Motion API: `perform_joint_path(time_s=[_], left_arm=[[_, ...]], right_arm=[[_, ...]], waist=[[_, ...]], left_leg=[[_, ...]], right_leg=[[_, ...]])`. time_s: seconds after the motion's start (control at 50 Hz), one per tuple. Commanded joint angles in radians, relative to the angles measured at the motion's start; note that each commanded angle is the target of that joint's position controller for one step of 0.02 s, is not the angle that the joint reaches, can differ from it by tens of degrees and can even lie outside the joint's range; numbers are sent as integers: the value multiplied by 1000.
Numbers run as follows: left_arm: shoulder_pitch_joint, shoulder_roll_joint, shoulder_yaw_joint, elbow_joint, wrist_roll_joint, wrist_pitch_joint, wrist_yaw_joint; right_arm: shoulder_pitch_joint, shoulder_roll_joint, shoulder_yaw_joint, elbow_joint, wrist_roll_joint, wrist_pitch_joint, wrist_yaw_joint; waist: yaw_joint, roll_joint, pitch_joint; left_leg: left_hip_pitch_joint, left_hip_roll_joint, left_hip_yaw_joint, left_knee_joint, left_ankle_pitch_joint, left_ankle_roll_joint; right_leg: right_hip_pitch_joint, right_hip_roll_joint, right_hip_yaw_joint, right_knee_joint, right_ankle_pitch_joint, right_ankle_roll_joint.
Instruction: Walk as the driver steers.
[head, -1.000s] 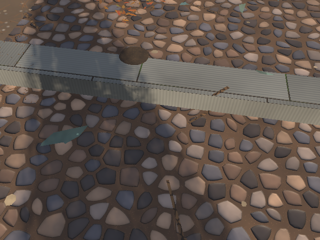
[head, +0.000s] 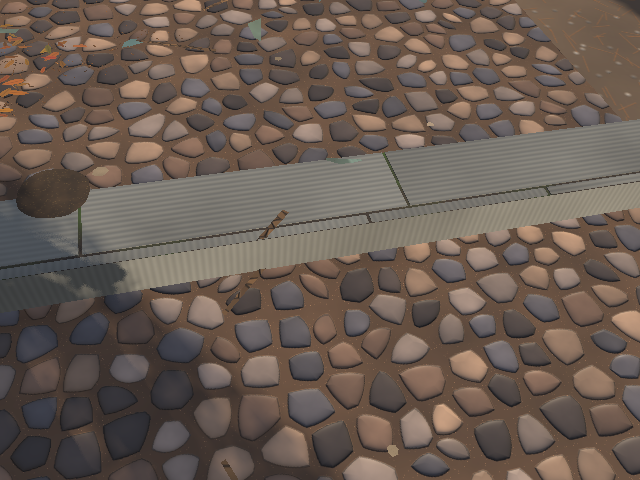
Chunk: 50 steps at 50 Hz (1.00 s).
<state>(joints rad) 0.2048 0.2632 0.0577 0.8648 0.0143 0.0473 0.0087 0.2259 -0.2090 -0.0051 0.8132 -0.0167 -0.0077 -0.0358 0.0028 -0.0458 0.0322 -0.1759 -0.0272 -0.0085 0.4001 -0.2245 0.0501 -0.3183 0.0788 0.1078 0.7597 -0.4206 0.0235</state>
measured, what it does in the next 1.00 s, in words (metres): walks ahead: right foot, then left foot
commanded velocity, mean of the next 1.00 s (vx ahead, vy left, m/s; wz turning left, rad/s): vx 0.28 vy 0.00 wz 0.10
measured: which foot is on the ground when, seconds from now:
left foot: down 0.00-0.18, up 0.20-0.50, down 0.52-1.00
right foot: up 0.00-0.14, down 0.16-0.54, up 0.56-1.00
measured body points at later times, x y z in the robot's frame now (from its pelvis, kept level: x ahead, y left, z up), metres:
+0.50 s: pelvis +0.12 +0.02 -0.02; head +0.14 +0.03 +0.43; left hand +0.03 +0.28 -0.16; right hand +0.30 -0.23 -0.11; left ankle +0.23 +0.13 -0.73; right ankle -0.05 -0.11 -0.75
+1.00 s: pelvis +0.30 +0.05 -0.01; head +0.34 +0.05 +0.44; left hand +0.43 +0.31 -0.13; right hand +0.34 -0.21 -0.15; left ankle +0.24 +0.13 -0.75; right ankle +0.40 -0.04 -0.74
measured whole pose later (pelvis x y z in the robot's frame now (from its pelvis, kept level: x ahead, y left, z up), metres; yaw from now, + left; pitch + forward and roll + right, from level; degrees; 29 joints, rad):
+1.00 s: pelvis +0.30 +0.05 -0.01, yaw +10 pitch +0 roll +1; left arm 0.07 0.22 0.01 0.87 0.01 -0.03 0.02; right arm 0.35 -0.24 -0.05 0.92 -0.01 -0.01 -0.01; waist -0.06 -0.01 0.07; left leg -0.14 -0.10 -0.07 0.46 -0.31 0.06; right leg -0.42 0.02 0.01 0.59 -0.18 0.00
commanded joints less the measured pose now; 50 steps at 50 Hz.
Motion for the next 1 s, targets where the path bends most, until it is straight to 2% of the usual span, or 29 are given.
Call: perform_joint_path(time_s=[0.02, 0.04, 0.08, 0.1, 0.14, 0.16, 0.18, 0.2, 0.22, 0.24, 0.26, 0.34, 0.4, 0.46, 0.5, 0.52, 0.54, 0.56, 0.58, 0.6, 0.62, 0.66, 0.7, 0.74, 0.8, 0.9, 0.96, 0.98, 1.0], left_arm=[[12, 37, -4, -15, -9, -2, 9], [0, 43, -6, -11, -8, -2, 11], [-19, 71, -2, -8, 4, -13, 9], [-17, 64, -5, -1, 7, -21, 7], [41, 38, -13, 32, 12, -46, 8], [108, 55, -10, 54, 17, -60, 12], [195, 122, 5, 78, 18, -71, 17], [273, 181, 24, 109, 3, -79, 15], [266, 173, 25, 120, 15, -86, 13], [236, 142, 18, 113, 16, -94, 10], [205, 127, 15, 105, 13, -99, 9], [184, 100, 5, 117, 6, -122, 2], [196, 115, 6, 134, 4, -131, -1], [208, 142, 10, 148, 3, -132, -4], [188, 160, 12, 152, 2, -129, -3], [197, 150, 9, 157, 4, -127, -4], [195, 113, -4, 137, 7, -127, -6], [272, 0, -26, 104, -13, -128, -11], [216, 87, -4, 106, 6, -125, -11], [161, 104, 4, 89, 6, -125, -20], [125, 83, -2, 85, 7, -129, -26], [156, 45, -9, 101, 24, -114, -25], [163, 29, -12, 101, 26, -98, -24], [114, 25, -14, 78, 21, -88, -20], [5, 23, -19, 34, 16, -76, -13], [-105, 40, -22, -16, 1, -69, 3], [-89, 59, -17, -25, -7, -78, 15], [-59, 69, -13, -21, -9, -85, 20], [-10, 75, -9, -13, -3, -95, 26]], right_arm=[[38, -145, -32, -19, -3, -9, 2], [60, -162, -39, -5, -8, -3, 4], [98, -212, -65, 22, -9, 15, 11], [98, -211, -70, 28, -8, 23, 14], [61, -188, -73, 30, 0, 25, 19], [16, -161, -69, 15, 2, 16, 23], [-76, -113, -55, -27, 8, 0, 32], [-157, -94, -49, -69, 3, -16, 40], [-203, -147, -63, -87, -12, -25, 39], [-172, -156, -70, -73, -11, -30, 44], [-137, -153, -71, -56, -10, -33, 52], [-145, -126, -65, -62, -18, -29, 82], [-209, -102, -54, -96, -13, -23, 92], [-194, -119, -60, -101, -9, -19, 82], [-60, -140, -77, -61, -11, -23, 66], [87, -169, -93, -6, -18, -31, 54], [261, -240, -113, 29, -36, -43, 38], [338, -352, -129, 46, -39, -48, 41], [240, -295, -115, 40, -11, -42, 46], [117, -235, -99, 14, -4, -43, 49], [57, -178, -81, 8, -2, -50, 53], [38, -138, -64, 27, 3, -68, 52], [82, -134, -58, 55, 5, -84, 53], [94, -158, -62, 64, 5, -83, 48], [116, -164, -62, 70, 7, -61, 40], [155, -171, -71, 71, 3, -31, 31], [125, -183, -82, 56, -2, -12, 23], [101, -190, -87, 47, 0, -7, 20], [70, -195, -91, 37, 10, -3, 18]], waist=[[-22, 202, -91], [-36, 220, -83], [-48, 230, -19], [-41, 212, 16], [0, 166, 48], [39, 122, 36], [91, -24, 35], [128, -160, 78], [127, -129, 168], [95, -70, 165], [68, -57, 148], [34, -65, 98], [36, -74, 114], [25, -78, 106], [-48, -47, 53], [-104, 9, -28], [-173, 113, -138], [-132, 375, -249], [-93, 224, -159], [-44, 146, -39], [-24, 88, 19], [26, 106, 15], [43, 105, -21], [48, 113, -23], [25, 129, -21], [-18, 145, -44], [-14, 158, -35], [0, 159, -32], [32, 141, -33]], left_leg=[[148, 203, -159, -45, 539, 122], [151, 200, -189, -70, 348, 123], [128, 205, -270, -132, -66, 138], [91, 207, -291, -153, -209, 141], [-58, 185, -282, -141, -332, 122], [-187, 161, -251, -82, -337, 102], [-366, 73, -132, 66, -309, 60], [-504, -31, 28, 263, -241, 28], [-598, 19, 32, 388, -276, 25], [-614, 46, 6, 461, -251, 21], [-609, 65, -1, 492, -211, 15], [-516, 79, 47, 479, -69, -22], [-391, 78, 69, 341, 15, -26], [-242, 50, 101, 250, 35, 5], [-55, 0, 126, 173, 38, 32], [124, -23, 128, 133, 16, 51], [334, 152, -77, 63, -167, 91], [457, 432, -619, -154, -424, 187], [322, 418, -719, -235, -500, 190], [198, 397, -562, -218, -465, 177], [98, 343, -439, -227, -223, 171], [16, 268, -259, -205, 253, 156], [4, 248, -167, -160, 639, 175], [1, 226, -123, -142, 751, 188], [6, 202, -115, -117, 743, 186], [40, 195, -175, -44, 706, 163], [52, 193, -248, 17, 637, 140], [43, 184, -274, 47, 579, 123], [10, 155, -278, 107, 504, 92]], right_leg=[[29, -22, -70, -137, -18, 17], [40, -14, -92, -184, -18, 10], [25, 0, -135, -245, -24, -18], [50, -5, -143, -304, 1, -36], [221, -26, -126, -424, 80, -87], [358, -79, -57, -435, 57, -123], [461, -197, 132, -494, -99, -183], [483, -357, 383, -627, -238, -266], [449, -440, 441, -653, -143, -311], [452, -420, 395, -649, -82, -313], [458, -382, 333, -655, -39, -293], [383, -286, 129, -659, 237, -247], [274, -272, 54, -652, 349, -220], [234, -299, 33, -615, 471, -200], [222, -284, -11, -442, 714, -169], [182, -231, -63, -231, 793, -148], [19, -169, -111, 77, 587, -121], [-225, 5, -131, 410, -77, -88], [-285, -36, 2, 510, -66, -119], [-306, -98, -18, 511, 34, -135], [-276, -136, -44, 457, 107, -132], [-168, -166, -72, 375, 126, -103], [-115, -145, -101, 334, 112, -73], [-135, -128, -118, 258, 140, -44], [-165, -110, -130, 119, 210, -12], [-137, -73, -118, -13, 260, -8], [-72, -59, -91, -128, 210, -22], [-22, -55, -87, -203, 215, -29], [71, -61, -86, -334, 300, -39]])
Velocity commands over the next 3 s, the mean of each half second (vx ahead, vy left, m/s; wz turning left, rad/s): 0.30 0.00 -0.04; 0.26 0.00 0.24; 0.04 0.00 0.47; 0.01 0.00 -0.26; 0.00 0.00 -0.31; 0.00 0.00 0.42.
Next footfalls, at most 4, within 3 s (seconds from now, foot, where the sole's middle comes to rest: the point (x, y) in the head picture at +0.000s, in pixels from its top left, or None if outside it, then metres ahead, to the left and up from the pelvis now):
0.16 right None -0.01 -0.11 -0.78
0.52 left None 0.28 0.13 -0.78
1.02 right None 0.44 -0.03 -0.78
1.46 left None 0.31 0.16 -0.78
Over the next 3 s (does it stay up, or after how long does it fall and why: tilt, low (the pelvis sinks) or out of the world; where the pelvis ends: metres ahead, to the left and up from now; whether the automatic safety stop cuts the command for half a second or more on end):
stays up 0.29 0.01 0.00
